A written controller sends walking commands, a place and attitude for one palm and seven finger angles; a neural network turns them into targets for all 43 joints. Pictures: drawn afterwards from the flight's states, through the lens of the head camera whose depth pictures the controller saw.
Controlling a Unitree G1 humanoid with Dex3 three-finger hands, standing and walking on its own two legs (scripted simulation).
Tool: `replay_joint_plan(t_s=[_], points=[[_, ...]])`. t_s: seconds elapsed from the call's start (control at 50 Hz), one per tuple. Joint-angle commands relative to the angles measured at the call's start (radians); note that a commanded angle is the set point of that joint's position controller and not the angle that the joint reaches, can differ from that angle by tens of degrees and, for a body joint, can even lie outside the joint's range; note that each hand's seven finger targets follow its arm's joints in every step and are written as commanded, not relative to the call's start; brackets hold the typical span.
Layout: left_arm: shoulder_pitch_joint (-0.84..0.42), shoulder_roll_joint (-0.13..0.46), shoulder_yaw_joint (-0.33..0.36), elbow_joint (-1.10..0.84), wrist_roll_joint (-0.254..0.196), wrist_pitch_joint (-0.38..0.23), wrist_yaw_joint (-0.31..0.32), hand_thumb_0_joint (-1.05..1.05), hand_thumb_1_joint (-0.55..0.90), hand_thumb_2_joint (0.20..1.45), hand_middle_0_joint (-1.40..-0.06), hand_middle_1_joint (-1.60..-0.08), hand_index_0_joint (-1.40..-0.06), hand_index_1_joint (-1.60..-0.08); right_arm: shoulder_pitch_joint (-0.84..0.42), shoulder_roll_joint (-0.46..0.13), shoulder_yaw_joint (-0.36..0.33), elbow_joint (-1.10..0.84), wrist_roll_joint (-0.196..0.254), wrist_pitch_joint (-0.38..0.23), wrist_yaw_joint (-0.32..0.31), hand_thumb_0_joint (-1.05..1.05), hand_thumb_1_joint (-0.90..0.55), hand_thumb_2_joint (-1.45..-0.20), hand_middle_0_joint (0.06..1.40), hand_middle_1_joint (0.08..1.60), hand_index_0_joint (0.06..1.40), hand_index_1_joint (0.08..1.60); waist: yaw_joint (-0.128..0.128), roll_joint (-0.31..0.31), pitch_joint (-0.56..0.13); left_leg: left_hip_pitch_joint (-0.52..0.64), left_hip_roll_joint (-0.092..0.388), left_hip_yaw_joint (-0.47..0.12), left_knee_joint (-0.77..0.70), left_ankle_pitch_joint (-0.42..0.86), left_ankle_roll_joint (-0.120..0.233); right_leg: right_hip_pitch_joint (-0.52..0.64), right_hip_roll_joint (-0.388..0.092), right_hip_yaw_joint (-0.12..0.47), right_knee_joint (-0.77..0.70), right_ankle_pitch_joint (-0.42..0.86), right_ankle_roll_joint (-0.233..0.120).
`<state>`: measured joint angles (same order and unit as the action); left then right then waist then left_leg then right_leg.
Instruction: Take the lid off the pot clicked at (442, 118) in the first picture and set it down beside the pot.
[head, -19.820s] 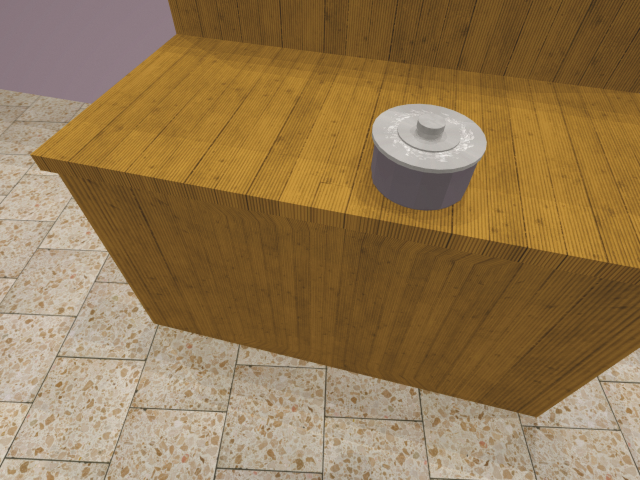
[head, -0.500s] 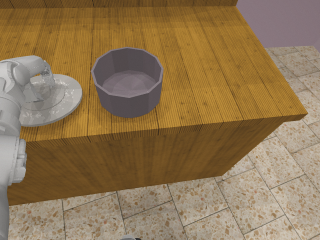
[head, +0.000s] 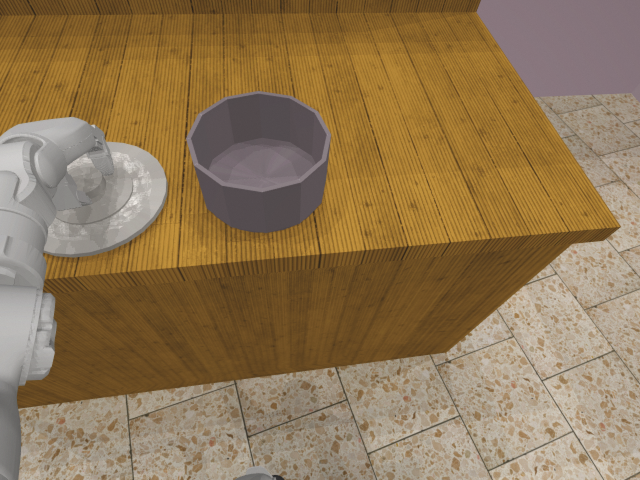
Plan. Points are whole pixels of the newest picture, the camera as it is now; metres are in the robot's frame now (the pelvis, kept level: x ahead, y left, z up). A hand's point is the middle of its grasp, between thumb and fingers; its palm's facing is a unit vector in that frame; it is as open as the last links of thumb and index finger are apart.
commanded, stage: open the fingers wide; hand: left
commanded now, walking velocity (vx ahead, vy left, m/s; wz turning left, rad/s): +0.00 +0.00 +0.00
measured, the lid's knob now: (85, 183) +0.50 +0.29 +0.04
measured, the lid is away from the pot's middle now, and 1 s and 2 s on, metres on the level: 0.24 0.24 0.24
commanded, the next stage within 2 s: raise the empty hand in 0.72 s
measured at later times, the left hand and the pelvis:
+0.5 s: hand (68, 178) +0.48 +0.28 +0.08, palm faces -0.42 -0.09 -0.90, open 10.2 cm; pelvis +0.00 +0.00 +0.00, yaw -1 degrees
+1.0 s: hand (63, 169) +0.48 +0.28 +0.10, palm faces -0.39 -0.10 -0.92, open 11.0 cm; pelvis +0.00 +0.00 +0.00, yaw +0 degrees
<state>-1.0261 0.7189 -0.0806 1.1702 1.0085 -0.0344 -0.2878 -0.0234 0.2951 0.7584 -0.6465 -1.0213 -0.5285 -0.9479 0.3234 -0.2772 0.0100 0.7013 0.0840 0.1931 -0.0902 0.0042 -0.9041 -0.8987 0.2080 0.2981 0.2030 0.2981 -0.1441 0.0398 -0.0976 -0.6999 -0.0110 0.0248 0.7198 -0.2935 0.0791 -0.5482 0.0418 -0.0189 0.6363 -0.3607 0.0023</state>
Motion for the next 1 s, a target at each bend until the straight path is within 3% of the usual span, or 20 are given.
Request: replay_joint_plan(t_s=[0.0,0.02,0.06,0.08,0.16,0.24,0.28,0.34,0.4,0.48,0.52,0.54,0.64,0.66,0.7,0.76,0.86,0.88,0.94,0.98], points=[[-0.551,0.301,0.06,-0.241,-0.004,-0.017,0.035,0.0,0.33,0.816,-0.591,-0.979,-0.557,-0.95,0.119,-0.189,-0.06,-0.058,-0.008,-0.018,-0.023,0.0,-0.9,-0.9,0.2,0.3,0.2,0.3,-0.018,0.138,-0.447,0.594,0.001,-0.078,-0.025,0.412,0.0,-0.107,0.046,-0.019,-0.084,0.251,-0.045],[-0.543,0.257,0.028,-0.218,-0.004,-0.015,0.03,0.0,0.311,0.811,-0.58,-0.97,-0.548,-0.943,0.12,-0.188,-0.061,-0.053,-0.008,-0.018,-0.022,0.0,-0.9,-0.9,0.2,0.3,0.2,0.3,-0.028,0.13,-0.42,0.59,0.005,-0.078,-0.024,0.404,-0.001,-0.134,0.048,-0.023,-0.084,0.237,-0.043],[-0.498,0.286,0.06,-0.197,-0.014,-0.024,0.023,0.0,0.274,0.8,-0.559,-0.954,-0.53,-0.929,0.126,-0.191,-0.059,-0.051,-0.009,-0.021,-0.022,0.0,-0.9,-0.9,0.2,0.3,0.2,0.3,-0.015,0.095,-0.403,0.56,0.002,-0.07,-0.023,0.416,0.002,-0.107,0.049,-0.026,-0.08,0.255,-0.044],[-0.509,0.326,0.089,-0.223,-0.01,-0.028,0.026,0.0,0.255,0.794,-0.548,-0.946,-0.52,-0.923,0.122,-0.193,-0.06,-0.058,-0.01,-0.017,-0.021,0.0,-0.9,-0.9,0.2,0.3,0.2,0.3,-0.007,0.113,-0.436,0.566,0.004,-0.072,-0.025,0.424,-0.001,-0.095,0.047,-0.023,-0.074,0.262,-0.044],[-0.482,0.23,0.025,-0.211,-0.016,-0.027,0.02,0.0,0.18,0.774,-0.504,-0.912,-0.484,-0.895,0.121,-0.19,-0.064,-0.056,-0.008,-0.01,-0.012,0.0,-0.9,-0.9,0.2,0.3,0.2,0.3,-0.014,0.104,-0.4,0.576,0.007,-0.072,-0.015,0.467,-0.002,-0.129,0.049,-0.029,-0.075,0.265,-0.045],[-0.511,0.278,0.055,-0.21,-0.007,-0.016,0.031,0.0,0.103,0.76,-0.464,-0.873,-0.45,-0.861,0.125,-0.192,-0.066,-0.059,-0.009,-0.001,-0.01,0.0,-0.9,-0.9,0.2,0.3,0.2,0.3,-0.013,0.098,-0.41,0.564,0.007,-0.079,-0.025,0.419,-0.004,-0.123,0.05,-0.029,-0.074,0.243,-0.046],[-0.498,0.321,0.094,-0.234,-0.004,-0.022,0.037,0.0,0.064,0.753,-0.444,-0.853,-0.434,-0.844,0.122,-0.19,-0.067,-0.065,-0.012,-0.001,-0.01,0.0,-0.9,-0.9,0.2,0.3,0.2,0.3,0.001,0.111,-0.465,0.582,0.003,-0.073,-0.021,0.444,-0.004,-0.089,0.05,-0.021,-0.071,0.264,-0.046],[-0.45,0.275,0.059,-0.18,-0.002,-0.008,0.04,0.0,0.004,0.745,-0.415,-0.821,-0.41,-0.816,0.121,-0.188,-0.064,-0.067,-0.01,0.003,-0.006,0.0,-0.9,-0.9,0.2,0.3,0.2,0.3,-0.006,0.076,-0.415,0.542,0.0,-0.066,-0.019,0.449,-0.003,-0.089,0.053,-0.026,-0.072,0.282,-0.045],[-0.47,0.293,0.074,-0.219,-0.008,-0.01,0.036,0.0,-0.058,0.743,-0.389,-0.784,-0.389,-0.784,0.117,-0.19,-0.067,-0.072,-0.01,0.005,-0.004,0.0,-0.9,-0.9,0.2,0.3,0.2,0.3,0.0,0.103,-0.436,0.565,0.001,-0.066,-0.021,0.461,-0.002,-0.081,0.051,-0.022,-0.077,0.284,-0.045],[-0.495,0.273,0.052,-0.235,-0.013,-0.016,0.026,0.0,-0.064,0.755,-0.395,-0.772,-0.395,-0.772,0.113,-0.189,-0.066,-0.069,-0.008,0.005,-0.007,0.0,-0.9,-0.9,0.2,0.3,0.2,0.3,-0.009,0.118,-0.417,0.574,0.003,-0.068,-0.03,0.431,0.0,-0.096,0.049,-0.021,-0.085,0.262,-0.045],[-0.461,0.306,0.078,-0.208,-0.008,-0.019,0.027,0.0,-0.065,0.757,-0.396,-0.771,-0.396,-0.771,0.115,-0.19,-0.063,-0.073,-0.007,0.007,-0.01,0.0,-0.9,-0.9,0.2,0.3,0.2,0.3,-0.007,0.09,-0.4,0.554,0.001,-0.071,-0.034,0.411,0.0,-0.094,0.05,-0.024,-0.085,0.251,-0.046],[-0.471,0.275,0.054,-0.22,-0.013,-0.018,0.025,0.0,-0.065,0.757,-0.396,-0.77,-0.396,-0.77,0.111,-0.188,-0.064,-0.072,-0.007,0.007,-0.008,0.0,-0.9,-0.9,0.2,0.3,0.2,0.3,-0.009,0.098,-0.395,0.556,0.002,-0.069,-0.037,0.406,-0.001,-0.099,0.05,-0.023,-0.088,0.249,-0.046],[-0.46,0.281,0.067,-0.238,-0.013,-0.024,0.029,0.0,-0.066,0.759,-0.397,-0.769,-0.397,-0.769,0.111,-0.188,-0.067,-0.074,-0.008,0.01,-0.004,0.0,-0.9,-0.9,0.2,0.3,0.2,0.3,0.0,0.102,-0.416,0.575,0.005,-0.075,-0.036,0.434,-0.003,-0.096,0.049,-0.025,-0.083,0.251,-0.048],[-0.462,0.252,0.048,-0.256,-0.019,-0.03,0.026,0.0,-0.066,0.759,-0.397,-0.768,-0.397,-0.768,0.107,-0.187,-0.067,-0.077,-0.008,0.009,-0.004,0.0,-0.9,-0.9,0.2,0.3,0.2,0.3,0.0,0.109,-0.428,0.598,0.004,-0.076,-0.029,0.465,-0.003,-0.105,0.049,-0.025,-0.084,0.257,-0.049],[-0.467,0.233,0.027,-0.201,-0.016,-0.017,0.029,0.0,-0.068,0.762,-0.399,-0.765,-0.399,-0.765,0.112,-0.189,-0.065,-0.064,-0.007,0.012,-0.003,0.0,-0.9,-0.9,0.2,0.3,0.2,0.3,-0.017,0.089,-0.364,0.568,0.006,-0.077,-0.036,0.401,-0.002,-0.135,0.051,-0.028,-0.09,0.223,-0.047],[-0.488,0.303,0.073,-0.208,-0.016,-0.017,0.035,0.0,-0.07,0.768,-0.401,-0.76,-0.401,-0.76,0.109,-0.195,-0.06,-0.068,-0.007,0.006,-0.01,0.0,-0.9,-0.9,0.2,0.3,0.2,0.3,-0.005,0.078,-0.381,0.528,-0.003,-0.068,-0.047,0.337,0.002,-0.089,0.046,-0.023,-0.088,0.221,-0.051],[-0.547,0.266,0.051,-0.333,-0.02,-0.026,0.033,0.0,-0.071,0.769,-0.402,-0.759,-0.402,-0.759,0.106,-0.183,-0.066,-0.08,-0.008,-0.003,-0.008,0.0,-0.9,-0.9,0.2,0.3,0.2,0.3,0.002,0.165,-0.492,0.661,0.008,-0.085,-0.029,0.506,-0.007,-0.1,0.05,-0.025,-0.083,0.265,-0.05],[-0.526,0.285,0.072,-0.31,-0.015,-0.021,0.034,0.0,-0.071,0.769,-0.402,-0.759,-0.402,-0.759,0.111,-0.183,-0.07,-0.078,-0.01,-0.001,-0.006,0.0,-0.9,-0.9,0.2,0.3,0.2,0.3,0.002,0.162,-0.493,0.674,0.01,-0.092,-0.025,0.528,-0.011,-0.106,0.053,-0.025,-0.084,0.265,-0.048],[-0.469,0.27,0.053,-0.176,-0.016,0.013,0.032,0.0,-0.071,0.769,-0.402,-0.759,-0.402,-0.759,0.104,-0.187,-0.061,-0.072,-0.004,0.006,-0.002,0.0,-0.9,-0.9,0.2,0.3,0.2,0.3,-0.003,0.079,-0.371,0.554,0.0,-0.072,-0.049,0.391,-0.005,-0.09,0.054,-0.028,-0.099,0.233,-0.047],[-0.518,0.289,0.058,-0.24,-0.013,0.014,0.027,0.0,-0.071,0.769,-0.402,-0.759,-0.402,-0.759,0.094,-0.189,-0.06,-0.08,-0.002,0.005,-0.005,0.0,-0.9,-0.9,0.2,0.3,0.2,0.3,0.005,0.108,-0.417,0.583,0.001,-0.074,-0.058,0.417,-0.005,-0.063,0.048,-0.025,-0.098,0.252,-0.05]])
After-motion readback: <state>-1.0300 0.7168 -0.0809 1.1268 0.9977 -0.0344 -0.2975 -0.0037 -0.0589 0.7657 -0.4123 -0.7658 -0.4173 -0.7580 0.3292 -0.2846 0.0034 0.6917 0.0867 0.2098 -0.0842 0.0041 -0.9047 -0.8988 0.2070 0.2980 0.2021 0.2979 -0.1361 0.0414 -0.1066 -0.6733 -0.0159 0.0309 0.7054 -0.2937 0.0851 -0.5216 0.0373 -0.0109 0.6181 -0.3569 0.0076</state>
